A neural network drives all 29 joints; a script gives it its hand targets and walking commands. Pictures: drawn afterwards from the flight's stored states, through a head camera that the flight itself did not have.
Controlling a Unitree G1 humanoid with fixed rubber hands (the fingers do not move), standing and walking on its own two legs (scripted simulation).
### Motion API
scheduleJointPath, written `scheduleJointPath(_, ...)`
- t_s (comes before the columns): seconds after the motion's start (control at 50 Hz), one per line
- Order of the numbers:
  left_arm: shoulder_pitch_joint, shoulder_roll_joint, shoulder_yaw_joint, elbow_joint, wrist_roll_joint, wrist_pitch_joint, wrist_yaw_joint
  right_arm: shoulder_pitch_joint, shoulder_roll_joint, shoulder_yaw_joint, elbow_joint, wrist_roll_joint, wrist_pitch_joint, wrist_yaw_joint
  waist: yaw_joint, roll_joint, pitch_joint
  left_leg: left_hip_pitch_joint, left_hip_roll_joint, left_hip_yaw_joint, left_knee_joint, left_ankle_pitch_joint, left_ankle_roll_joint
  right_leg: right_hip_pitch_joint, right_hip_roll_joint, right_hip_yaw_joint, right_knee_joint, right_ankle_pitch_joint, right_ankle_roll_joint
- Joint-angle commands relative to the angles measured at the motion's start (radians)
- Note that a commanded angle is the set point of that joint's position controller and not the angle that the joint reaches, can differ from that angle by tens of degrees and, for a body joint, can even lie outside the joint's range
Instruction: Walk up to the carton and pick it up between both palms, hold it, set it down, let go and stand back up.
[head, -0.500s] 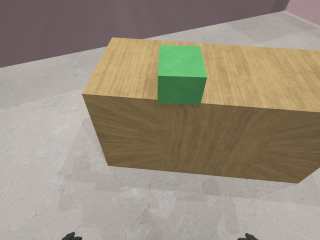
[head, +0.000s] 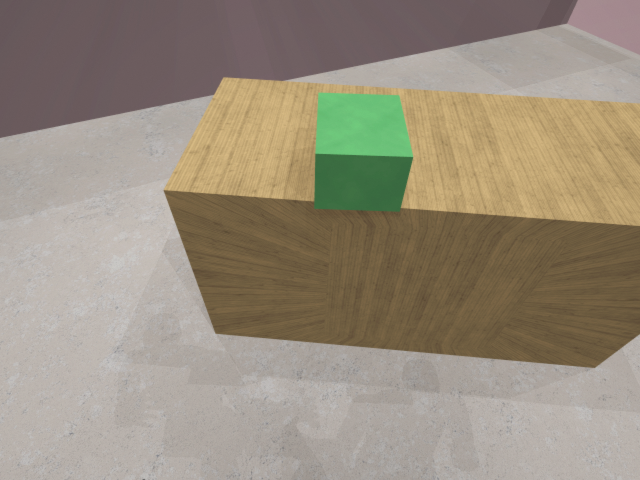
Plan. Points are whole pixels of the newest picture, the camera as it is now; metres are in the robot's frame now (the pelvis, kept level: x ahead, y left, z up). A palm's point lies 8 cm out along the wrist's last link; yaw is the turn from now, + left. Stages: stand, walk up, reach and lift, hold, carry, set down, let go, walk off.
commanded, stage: stand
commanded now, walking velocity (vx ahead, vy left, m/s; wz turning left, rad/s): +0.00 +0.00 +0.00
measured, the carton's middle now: (357, 150) +0.77 -0.09 -0.03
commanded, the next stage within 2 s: walk up in 0.36 s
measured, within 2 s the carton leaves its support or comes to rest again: neither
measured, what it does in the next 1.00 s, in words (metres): steps to the right: right foot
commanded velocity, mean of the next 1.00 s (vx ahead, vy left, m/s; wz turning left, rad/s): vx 0.00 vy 0.00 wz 0.00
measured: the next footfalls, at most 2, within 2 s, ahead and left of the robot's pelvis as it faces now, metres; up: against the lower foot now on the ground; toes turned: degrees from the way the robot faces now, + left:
right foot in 0.92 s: +0.17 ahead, -0.25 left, +0.00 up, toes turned -7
left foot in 1.42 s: +0.40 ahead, -0.02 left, +0.00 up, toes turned +0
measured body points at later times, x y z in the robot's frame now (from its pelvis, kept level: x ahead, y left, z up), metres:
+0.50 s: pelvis +0.00 +0.00 +0.00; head +0.01 +0.00 +0.45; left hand +0.08 +0.26 -0.12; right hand +0.08 -0.26 -0.12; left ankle +0.01 +0.12 -0.73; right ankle +0.02 -0.12 -0.73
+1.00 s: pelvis +0.09 -0.12 -0.02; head +0.09 -0.14 +0.42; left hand +0.16 +0.15 -0.13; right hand +0.05 -0.40 -0.16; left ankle +0.02 +0.08 -0.69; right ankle +0.13 -0.24 -0.73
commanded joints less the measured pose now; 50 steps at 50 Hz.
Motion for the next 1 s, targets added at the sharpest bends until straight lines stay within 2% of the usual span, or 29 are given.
scheduleJointPath(0.0, 0.007, 0.124, 0.038, -0.08, -0.001, -0.025, 0.007, 0.01, -0.127, -0.04, -0.073, 0.001, -0.026, -0.007, 0.0, 0.001, -0.017, -0.007, 0.081, -0.092, -0.108, 0.047, 0.035, -0.003, -0.084, 0.086, -0.1, 0.08, -0.03)
scheduleJointPath(0.52, 0.023, 0.13, 0.032, -0.042, -0.002, -0.023, 0.013, 0.027, -0.135, -0.036, -0.034, 0.003, -0.023, -0.011, 0.0, -0.001, -0.01, 0.007, 0.084, -0.087, -0.127, 0.051, 0.034, 0.003, -0.084, 0.092, -0.116, 0.092, -0.027)
scheduleJointPath(0.54, 0.082, 0.148, 0.06, -0.045, 0.036, -0.015, -0.011, 0.163, -0.163, -0.081, -0.033, -0.05, -0.034, -0.009, -0.024, -0.015, -0.081, 0.134, 0.115, -0.158, -0.161, -0.418, 0.101, -0.089, -0.015, 0.065, 0.006, -0.363, -0.05)
scheduleJointPath(0.56, 0.046, 0.12, 0.061, -0.068, 0.047, -0.005, -0.023, 0.212, -0.224, -0.106, -0.007, -0.065, -0.035, -0.016, -0.056, 0.065, 0.022, 0.187, 0.238, -0.341, -0.278, -0.612, 0.173, -0.312, 0.027, -0.007, 0.152, -0.386, -0.027)
scheduleJointPath(0.58, 0.025, 0.098, 0.06, -0.088, 0.06, 0.006, -0.032, 0.228, -0.264, -0.117, 0.007, -0.07, -0.035, -0.026, -0.077, 0.141, 0.094, 0.172, 0.397, -0.495, -0.383, -0.685, 0.253, -0.429, -0.003, -0.038, 0.336, -0.322, -0.01)
scheduleJointPath(0.6, 0.008, 0.111, 0.068, -0.103, 0.067, 0.013, -0.038, 0.215, -0.264, -0.117, 0.014, -0.067, -0.037, -0.037, -0.079, 0.108, 0.161, 0.134, 0.454, -0.547, -0.407, -0.645, 0.296, -0.497, -0.067, 0.028, 0.399, -0.274, -0.005)
scheduleJointPath(0.62, 0.003, 0.126, 0.074, -0.113, 0.064, 0.01, -0.043, 0.196, -0.247, -0.11, 0.017, -0.067, -0.047, -0.042, -0.07, 0.069, 0.197, 0.136, 0.452, -0.531, -0.407, -0.554, 0.297, -0.534, -0.092, 0.057, 0.407, -0.218, 0.0)
scheduleJointPath(0.64, 0.001, 0.129, 0.079, -0.117, 0.059, 0.003, -0.046, 0.188, -0.22, -0.1, 0.023, -0.068, -0.058, -0.044, -0.064, 0.042, 0.195, 0.145, 0.419, -0.47, -0.398, -0.451, 0.275, -0.533, -0.1, 0.069, 0.406, -0.17, 0.008)
scheduleJointPath(0.66, 0.004, 0.125, 0.081, -0.113, 0.055, -0.003, -0.05, 0.172, -0.203, -0.094, 0.024, -0.067, -0.066, -0.044, -0.056, 0.039, 0.169, 0.161, 0.379, -0.39, -0.387, -0.361, 0.246, -0.507, -0.101, 0.067, 0.395, -0.126, 0.015)
scheduleJointPath(0.7, 0.027, 0.105, 0.084, -0.1, 0.046, -0.006, -0.063, 0.133, -0.194, -0.092, 0.029, -0.058, -0.074, -0.042, -0.036, 0.083, 0.112, 0.161, 0.292, -0.234, -0.378, -0.238, 0.197, -0.415, -0.084, 0.031, 0.366, -0.047, 0.028)
scheduleJointPath(0.74, 0.045, 0.086, 0.085, -0.097, 0.037, -0.006, -0.073, 0.091, -0.202, -0.096, 0.032, -0.048, -0.077, -0.035, -0.017, 0.145, 0.076, 0.088, 0.233, -0.123, -0.372, -0.236, 0.174, -0.289, -0.079, 0.006, 0.312, 0.009, 0.032)
scheduleJointPath(0.76, 0.052, 0.076, 0.086, -0.099, 0.033, -0.007, -0.077, 0.068, -0.212, -0.099, 0.03, -0.042, -0.077, -0.03, -0.008, 0.183, 0.073, 0.02, 0.22, -0.083, -0.367, -0.268, 0.172, -0.211, -0.087, -0.001, 0.27, 0.018, 0.027)
scheduleJointPath(0.8, 0.081, 0.072, 0.092, -0.097, 0.026, -0.015, -0.077, 0.018, -0.228, -0.107, 0.014, -0.038, -0.072, -0.017, 0.013, 0.253, 0.085, -0.115, 0.214, -0.033, -0.315, -0.312, 0.179, -0.048, -0.103, -0.019, 0.171, 0.001, 0.01)
scheduleJointPath(0.82, 0.117, 0.084, 0.1, -0.084, 0.025, -0.022, -0.072, 0.012, -0.226, -0.107, 0.01, -0.04, -0.067, -0.012, 0.027, 0.245, 0.081, -0.156, 0.212, -0.022, -0.261, -0.334, 0.179, 0.028, -0.1, -0.037, 0.129, 0.009, 0.002)
scheduleJointPath(0.84, 0.181, 0.105, 0.112, -0.064, 0.028, -0.03, -0.063, 0.009, -0.218, -0.099, 0.006, -0.041, -0.061, -0.009, 0.055, 0.192, 0.071, -0.203, 0.208, -0.011, -0.188, -0.366, 0.174, 0.13, -0.09, -0.062, 0.08, 0.051, -0.005)
scheduleJointPath(0.86, 0.26, 0.138, 0.128, -0.033, 0.033, -0.038, -0.05, 0.031, -0.186, -0.083, 0.005, -0.044, -0.053, -0.008, 0.083, 0.081, 0.053, -0.243, 0.183, 0.008, -0.061, -0.381, 0.16, 0.227, -0.065, -0.078, 0.055, 0.04, -0.009)
scheduleJointPath(0.88, 0.351, 0.182, 0.144, -0.002, 0.038, -0.046, -0.031, 0.091, -0.129, -0.063, 0.012, -0.048, -0.045, -0.005, 0.116, -0.08, 0.008, -0.251, 0.116, 0.05, 0.179, -0.358, 0.13, 0.307, -0.035, -0.081, 0.036, -0.031, -0.014)
scheduleJointPath(0.9, 0.421, 0.252, 0.155, 0.009, 0.044, -0.051, -0.014, 0.157, -0.046, -0.032, -0.005, -0.046, -0.039, 0.007, 0.136, -0.304, -0.023, -0.319, 0.015, 0.088, 0.515, -0.385, 0.086, 0.328, -0.135, 0.115, -0.069, -0.229, -0.049)
scheduleJointPath(0.92, 0.383, 0.303, 0.14, -0.034, 0.055, -0.053, -0.002, 0.186, -0.038, -0.034, -0.046, -0.041, -0.031, 0.011, 0.102, -0.375, 0.009, -0.425, -0.035, -0.013, 0.672, -0.383, 0.042, 0.243, -0.33, 0.531, -0.25, -0.389, -0.112)
scheduleJointPath(0.94, 0.289, 0.344, 0.149, -0.052, 0.033, -0.04, 0.006, 0.201, -0.116, -0.06, -0.058, -0.04, -0.011, 0.004, 0.062, -0.293, 0.037, -0.421, 0.019, -0.053, 0.728, -0.35, 0.037, 0.115, -0.435, 0.739, -0.408, -0.664, -0.225)
scheduleJointPath(0.96, 0.227, 0.328, 0.14, -0.062, 0.014, -0.035, 0.007, 0.149, -0.157, -0.07, -0.07, -0.049, 0.001, 0.003, 0.047, -0.232, 0.121, -0.443, 0.056, -0.066, 0.764, -0.296, 0.031, 0.018, -0.444, 0.766, -0.466, -0.79, -0.261)
scheduleJointPath(0.98, 0.198, 0.283, 0.12, -0.059, 0.014, -0.038, 0.009, 0.101, -0.178, -0.075, -0.072, -0.049, 0.001, 0.005, 0.043, -0.162, 0.201, -0.472, 0.079, -0.084, 0.778, -0.197, 0.021, -0.017, -0.408, 0.644, -0.436, -0.688, -0.251)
